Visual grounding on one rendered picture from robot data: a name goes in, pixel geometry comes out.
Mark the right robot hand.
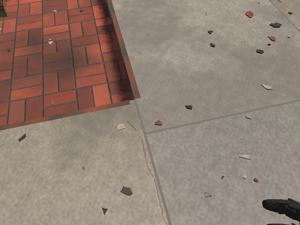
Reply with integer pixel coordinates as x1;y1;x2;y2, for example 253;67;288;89
262;198;300;225

